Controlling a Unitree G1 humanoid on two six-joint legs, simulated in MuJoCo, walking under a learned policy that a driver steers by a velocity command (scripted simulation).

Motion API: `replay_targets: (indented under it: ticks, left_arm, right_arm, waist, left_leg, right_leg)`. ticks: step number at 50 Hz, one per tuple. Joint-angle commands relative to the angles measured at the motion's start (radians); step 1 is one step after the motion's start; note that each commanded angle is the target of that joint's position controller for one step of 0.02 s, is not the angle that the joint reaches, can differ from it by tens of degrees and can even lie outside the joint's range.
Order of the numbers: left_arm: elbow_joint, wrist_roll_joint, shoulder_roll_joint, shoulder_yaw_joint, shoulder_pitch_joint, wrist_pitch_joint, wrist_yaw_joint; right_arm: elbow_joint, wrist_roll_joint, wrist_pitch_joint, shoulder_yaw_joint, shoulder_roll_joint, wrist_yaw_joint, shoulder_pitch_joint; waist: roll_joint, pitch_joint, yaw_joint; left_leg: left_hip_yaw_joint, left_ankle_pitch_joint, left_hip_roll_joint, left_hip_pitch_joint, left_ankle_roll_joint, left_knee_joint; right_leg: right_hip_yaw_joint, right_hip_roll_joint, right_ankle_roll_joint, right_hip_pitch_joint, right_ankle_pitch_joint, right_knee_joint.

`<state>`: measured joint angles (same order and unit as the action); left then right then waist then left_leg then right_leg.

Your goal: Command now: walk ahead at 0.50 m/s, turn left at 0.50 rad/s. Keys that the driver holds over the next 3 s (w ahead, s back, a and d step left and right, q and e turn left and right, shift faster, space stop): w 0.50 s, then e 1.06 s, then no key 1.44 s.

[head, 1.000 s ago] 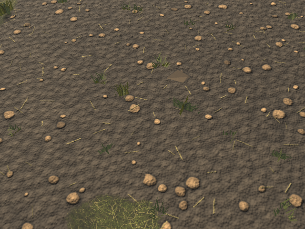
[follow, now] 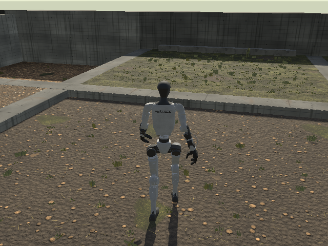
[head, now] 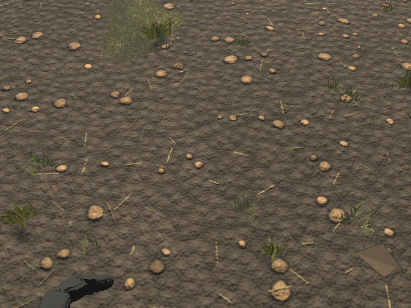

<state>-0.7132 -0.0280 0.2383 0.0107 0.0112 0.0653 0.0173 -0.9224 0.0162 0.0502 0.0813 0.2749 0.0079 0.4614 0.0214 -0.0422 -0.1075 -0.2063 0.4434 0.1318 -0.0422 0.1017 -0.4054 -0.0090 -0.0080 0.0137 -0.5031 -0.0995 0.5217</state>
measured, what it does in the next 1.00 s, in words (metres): walks ahead: left foot, then right foot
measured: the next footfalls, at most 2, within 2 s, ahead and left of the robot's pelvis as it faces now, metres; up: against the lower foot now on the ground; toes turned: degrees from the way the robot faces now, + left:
left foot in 0.50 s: +0.39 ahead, +0.12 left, +0.00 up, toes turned +9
right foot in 1.00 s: +0.48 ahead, -0.06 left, +0.00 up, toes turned -12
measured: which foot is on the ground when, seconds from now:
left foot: down 0.00-0.00, up 0.02-0.48, down 0.50-1.00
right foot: down 0.00-0.52, up 0.54-0.98, down 1.00-1.00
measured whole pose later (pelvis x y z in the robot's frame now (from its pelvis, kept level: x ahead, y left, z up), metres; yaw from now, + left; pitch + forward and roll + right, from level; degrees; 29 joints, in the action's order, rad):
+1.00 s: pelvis +0.40 +0.03 +0.00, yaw -8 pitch +0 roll +1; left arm -0.78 -0.04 0.22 0.05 -0.18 -0.02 0.03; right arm -0.86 0.02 0.02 0.05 0.24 0.03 0.26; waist 0.00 -0.06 -0.02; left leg 0.30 0.40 -0.04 0.16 0.04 -0.56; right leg 0.09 -0.01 0.08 -0.38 -0.21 0.60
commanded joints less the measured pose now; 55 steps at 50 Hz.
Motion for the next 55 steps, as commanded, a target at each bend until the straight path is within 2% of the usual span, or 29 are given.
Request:
replay_targets:
  ticks: [1, 2, 3, 4, 5, 6, 8, 11, 17, 21, 23, 24, 25, 26, 27, 28, 29, 30, 31, 32, 36, 42, 47, 49, 50, 51, 52, 53, 55]
  left_arm:
    - [-0.025, -0.028, 0.249, 0.076, -0.441, 0.03, -0.04]
    - [-0.026, -0.039, 0.324, 0.095, -0.394, 0.017, -0.035]
    - [-0.013, -0.016, 0.22, 0.082, -0.322, 0.005, -0.025]
    - [-0.006, -0.005, 0.135, 0.061, -0.257, 0.005, -0.02]
    - [-0.016, -0.009, 0.099, 0.051, -0.233, 0.008, -0.015]
    - [-0.033, -0.007, 0.095, 0.048, -0.245, 0.014, -0.016]
    - [-0.068, 0.002, 0.1, 0.047, -0.282, 0.032, -0.011]
    - [-0.099, 0.014, 0.118, 0.053, -0.328, 0.053, -0.004]
    - [-0.141, 0.019, 0.129, 0.057, -0.392, 0.042, 0.001]
    - [-0.171, 0.015, 0.162, 0.065, -0.451, 0.032, 0.0]
    - [-0.181, 0.014, 0.173, 0.068, -0.448, 0.022, -0.005]
    - [-0.186, 0.018, 0.172, 0.067, -0.442, 0.016, -0.006]
    - [-0.188, 0.02, 0.147, 0.058, -0.454, 0.013, -0.008]
    - [-0.147, 0.024, 0.093, 0.039, -0.445, 0.014, -0.008]
    - [-0.135, 0.046, 0.012, 0.024, -0.554, 0.011, -0.012]
    - [-0.159, 0.022, 0.121, 0.053, -0.487, -0.006, -0.028]
    - [-0.153, 0.028, 0.1, 0.053, -0.448, -0.006, -0.025]
    - [-0.163, 0.03, 0.078, 0.049, -0.444, -0.011, -0.025]
    - [-0.171, 0.02, 0.077, 0.054, -0.439, -0.024, -0.024]
    - [-0.176, 0.01, 0.074, 0.057, -0.453, -0.04, -0.018]
    - [-0.152, 0.004, 0.052, 0.065, -0.415, -0.074, -0.004]
    - [-0.073, -0.005, 0.021, 0.048, -0.253, -0.089, 0.014]
    - [-0.025, -0.007, 0.05, 0.056, -0.217, -0.09, 0.018]
    - [-0.021, -0.007, 0.054, 0.062, -0.257, -0.077, 0.013]
    - [-0.031, -0.013, 0.088, 0.073, -0.32, -0.063, 0.003]
    - [-0.022, -0.019, 0.221, 0.105, -0.381, -0.05, -0.011]
    - [-0.03, 0.026, 0.287, 0.128, -0.408, -0.068, -0.015]
    - [-0.025, 0.043, 0.255, 0.123, -0.4, -0.079, -0.014]
    - [-0.006, 0.024, 0.162, 0.093, -0.263, -0.102, -0.028]
  right_arm:
    - [0.111, -0.012, 0.033, 0.01, 0.083, -0.01, -0.066]
    - [0.126, -0.042, 0.028, 0.0, 0.023, -0.012, 0.087]
    - [0.085, -0.002, 0.013, 0.005, 0.099, -0.003, 0.062]
    - [0.087, 0.007, 0.01, 0.004, 0.097, -0.011, -0.012]
    - [0.098, 0.009, 0.009, -0.001, 0.078, -0.017, -0.06]
    - [0.107, 0.017, 0.004, -0.003, 0.069, -0.024, -0.084]
    - [0.11, 0.025, -0.013, -0.008, 0.056, -0.036, -0.078]
    - [0.135, 0.028, -0.021, -0.015, 0.047, -0.046, -0.146]
    - [0.212, 0.021, -0.009, -0.054, 0.004, -0.065, -0.393]
    - [0.235, 0.015, -0.003, -0.053, 0.031, -0.054, -0.455]
    - [0.228, 0.021, 0.003, -0.047, 0.043, -0.046, -0.42]
    - [0.199, 0.028, 0.01, -0.04, 0.048, -0.04, -0.334]
    - [0.145, 0.041, 0.022, -0.025, 0.081, -0.03, -0.186]
    - [0.124, 0.065, 0.032, -0.006, 0.157, -0.016, -0.013]
    - [0.119, 0.047, 0.021, 0.017, 0.245, -0.006, -0.003]
    - [0.128, 0.009, 0.016, 0.006, 0.179, -0.007, -0.056]
    - [0.136, 0.005, 0.023, -0.016, 0.111, -0.008, -0.139]
    - [0.135, 0.006, 0.03, -0.031, 0.058, -0.011, -0.183]
    - [0.135, 0.003, 0.034, -0.039, 0.032, -0.007, -0.212]
    - [0.135, 0.001, 0.036, -0.04, 0.029, -0.002, -0.232]
    - [0.129, -0.006, 0.04, -0.03, 0.064, 0.015, -0.218]
    - [0.106, -0.003, 0.011, -0.025, 0.07, 0.03, -0.188]
    - [0.098, 0.001, -0.018, -0.002, 0.111, 0.026, -0.172]
    - [0.098, -0.002, -0.034, 0.005, 0.118, 0.029, -0.179]
    - [0.094, 0.001, -0.04, 0.008, 0.119, 0.027, -0.15]
    - [0.138, 0.007, -0.045, -0.003, 0.08, 0.023, -0.135]
    - [0.188, 0.001, -0.066, -0.011, 0.047, 0.022, -0.179]
    - [0.177, 0.013, -0.08, -0.012, 0.066, 0.022, -0.198]
    - [0.176, -0.002, -0.074, -0.01, 0.058, 0.022, -0.251]
  waist:
    - [0.061, 0.328, 0.251]
    - [0.326, 0.398, 0.142]
    - [0.133, 0.271, 0.124]
    - [0.03, 0.133, 0.121]
    - [-0.005, 0.072, 0.115]
    - [0.034, 0.049, 0.108]
    - [0.084, 0.05, 0.09]
    - [0.075, 0.041, 0.087]
    - [0.074, -0.008, 0.134]
    - [0.077, -0.011, 0.151]
    - [0.075, 0.001, 0.127]
    - [0.051, 0.038, 0.083]
    - [0.005, 0.127, 0.032]
    - [-0.121, 0.255, -0.032]
    - [-0.333, 0.322, 0.021]
    - [-0.134, 0.226, 0.024]
    - [-0.107, 0.128, 0.063]
    - [-0.085, 0.093, 0.093]
    - [-0.098, 0.07, 0.113]
    - [-0.122, 0.069, 0.134]
    - [-0.12, 0.086, 0.157]
    - [-0.136, 0.054, 0.115]
    - [-0.134, 0.055, 0.095]
    - [-0.1, 0.075, 0.12]
    - [-0.009, 0.125, 0.154]
    - [0.188, 0.184, 0.16]
    - [0.283, 0.26, 0.174]
    - [0.106, 0.225, 0.174]
    - [0.028, 0.048, 0.122]
  left_leg:
    - [0.0, -0.54, -0.107, 0.28, 0.013, -0.581]
    - [0.082, 0.12, 0.039, 0.564, -0.017, -0.816]
    - [0.06, 0.045, -0.056, 0.646, -0.006, -0.893]
    - [0.073, -0.055, -0.089, 0.64, -0.012, -0.862]
    - [0.082, -0.101, -0.114, 0.623, -0.018, -0.814]
    - [0.087, -0.111, -0.133, 0.606, -0.025, -0.774]
    - [0.099, -0.117, -0.135, 0.564, -0.037, -0.733]
    - [0.114, -0.166, -0.149, 0.632, -0.053, -0.666]
    - [0.236, -0.359, -0.195, 0.591, -0.083, -0.31]
    - [0.268, -0.324, -0.174, 0.528, -0.058, -0.193]
    - [0.281, -0.269, -0.148, 0.456, -0.031, -0.137]
    - [0.292, -0.28, -0.12, 0.337, -0.013, -0.07]
    - [0.27, -0.277, -0.125, 0.134, 0.013, -0.041]
    - [0.007, -0.249, -0.374, -0.102, 0.065, -0.011]
    - [-0.371, -0.392, -0.607, -0.24, 0.18, 0.101]
    - [-0.287, -0.538, -0.559, -0.131, 0.167, 0.085]
    - [-0.118, -0.733, -0.514, -0.02, 0.143, 0.081]
    - [-0.003, -0.859, -0.466, 0.056, 0.108, 0.097]
    - [0.074, -0.899, -0.429, 0.105, 0.076, 0.11]
    - [0.132, -0.945, -0.407, 0.15, 0.06, 0.118]
    - [0.251, -1.025, -0.399, 0.173, 0.072, 0.129]
    - [0.367, -0.912, -0.388, 0.165, 0.078, 0.099]
    - [0.361, -0.875, -0.442, 0.112, 0.072, -0.027]
    - [0.38, -0.834, -0.432, 0.123, 0.034, -0.168]
    - [0.41, -0.727, -0.383, 0.178, -0.021, -0.336]
    - [0.447, -0.284, -0.28, 0.38, -0.083, -0.618]
    - [0.316, 0.255, -0.087, 0.571, -0.119, -0.805]
    - [0.21, 0.224, -0.144, 0.607, -0.129, -0.869]
    - [0.183, 0.055, -0.179, 0.629, -0.131, -0.787]
  right_leg:
    - [-0.255, -0.248, 0.094, 0.655, -0.191, -0.076]
    - [-0.748, -0.45, 0.224, 0.8, -0.212, -0.222]
    - [-0.748, -0.409, 0.22, 0.679, -0.364, -0.242]
    - [-0.572, -0.356, 0.201, 0.533, -0.341, -0.26]
    - [-0.44, -0.303, 0.181, 0.445, -0.217, -0.278]
    - [-0.349, -0.264, 0.167, 0.399, -0.114, -0.292]
    - [-0.248, -0.227, 0.162, 0.356, 0.049, -0.31]
    - [-0.177, -0.229, 0.187, 0.374, 0.123, -0.35]
    - [-0.036, -0.173, 0.166, 0.349, 0.148, -0.396]
    - [-0.046, -0.22, 0.152, 0.428, 0.228, -0.342]
    - [-0.043, -0.233, 0.14, 0.466, 0.335, -0.264]
    - [-0.011, -0.209, 0.124, 0.464, 0.441, -0.149]
    - [0.033, -0.159, 0.103, 0.403, 0.444, 0.038]
    - [0.071, -0.101, 0.071, 0.224, 0.143, 0.336]
    - [0.092, 0.064, 0.037, -0.061, -0.458, 0.626]
    - [-0.029, 0.015, 0.047, -0.1, -0.429, 0.691]
    - [-0.047, -0.012, 0.048, -0.086, -0.365, 0.678]
    - [-0.045, -0.039, 0.041, -0.049, -0.329, 0.631]
    - [-0.039, -0.052, 0.031, -0.02, -0.304, 0.595]
    - [-0.023, -0.047, 0.019, 0.019, -0.277, 0.592]
    - [0.008, -0.024, -0.005, 0.001, -0.174, 0.585]
    - [0.07, -0.034, 0.0, 0.025, -0.051, 0.293]
    - [0.103, -0.01, 0.049, 0.077, -0.181, 0.163]
    - [0.109, 0.011, 0.079, 0.164, -0.158, 0.038]
    - [0.042, -0.005, 0.109, 0.29, 0.022, -0.066]
    - [-0.28, -0.249, 0.184, 0.451, 0.453, -0.095]
    - [-0.538, -0.392, 0.38, 0.515, 0.637, -0.148]
    - [-0.461, -0.373, 0.384, 0.488, 0.489, -0.171]
    - [-0.322, -0.247, 0.294, 0.314, 0.227, -0.223]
